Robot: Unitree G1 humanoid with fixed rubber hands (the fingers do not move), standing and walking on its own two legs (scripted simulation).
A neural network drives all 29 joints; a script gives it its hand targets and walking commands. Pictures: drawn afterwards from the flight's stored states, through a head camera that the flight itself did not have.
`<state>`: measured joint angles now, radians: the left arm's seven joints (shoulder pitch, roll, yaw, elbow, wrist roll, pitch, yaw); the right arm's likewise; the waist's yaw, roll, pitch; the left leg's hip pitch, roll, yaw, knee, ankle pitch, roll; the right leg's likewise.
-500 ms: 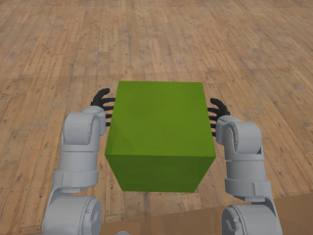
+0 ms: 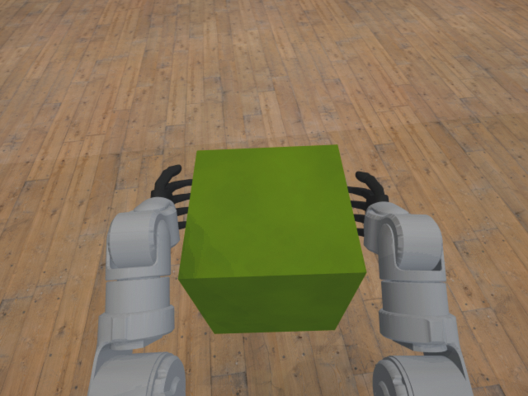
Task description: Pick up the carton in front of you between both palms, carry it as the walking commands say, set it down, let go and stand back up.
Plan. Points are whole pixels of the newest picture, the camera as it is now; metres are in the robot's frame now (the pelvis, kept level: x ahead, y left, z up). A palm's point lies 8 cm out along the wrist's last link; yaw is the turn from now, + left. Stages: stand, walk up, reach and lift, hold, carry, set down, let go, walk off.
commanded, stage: carry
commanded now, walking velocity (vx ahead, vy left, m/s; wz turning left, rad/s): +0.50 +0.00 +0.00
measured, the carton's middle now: (270, 247) +0.35 -0.04 +0.02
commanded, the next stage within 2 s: none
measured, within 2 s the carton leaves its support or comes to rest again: neither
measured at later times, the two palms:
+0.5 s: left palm (235, 95) +0.82 +0.00 -0.01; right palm (349, 103) +0.76 -0.29 -0.02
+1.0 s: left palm (222, 32) +1.09 +0.03 +0.03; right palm (315, 25) +1.11 -0.26 +0.03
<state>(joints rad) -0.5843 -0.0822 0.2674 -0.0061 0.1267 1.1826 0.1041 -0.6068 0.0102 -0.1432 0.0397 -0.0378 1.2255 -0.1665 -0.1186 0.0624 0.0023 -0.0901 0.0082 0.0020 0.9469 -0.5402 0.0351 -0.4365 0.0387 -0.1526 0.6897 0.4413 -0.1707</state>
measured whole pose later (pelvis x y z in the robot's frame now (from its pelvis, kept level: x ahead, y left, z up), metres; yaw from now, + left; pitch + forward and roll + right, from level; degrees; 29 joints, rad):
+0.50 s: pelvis +0.44 -0.08 -0.09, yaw -3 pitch +5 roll +2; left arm -0.63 -0.07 0.28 -0.05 0.09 1.20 0.10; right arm -0.62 0.05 -0.19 -0.05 -0.03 1.21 -0.21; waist -0.14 0.00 0.13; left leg -0.43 -0.13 0.15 0.71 -0.38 0.16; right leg -0.84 -0.10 0.08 1.33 -0.43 -0.02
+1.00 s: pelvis +0.83 -0.13 -0.06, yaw -1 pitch +5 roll +1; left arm -0.18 -0.14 0.12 -0.29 0.06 1.14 0.17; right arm -0.18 0.14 -0.06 -0.29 -0.15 1.09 -0.11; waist 0.06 -0.01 -0.11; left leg -0.44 0.00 0.19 0.38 -0.04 -0.01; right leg -0.02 -0.06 -0.09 0.35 -0.41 0.02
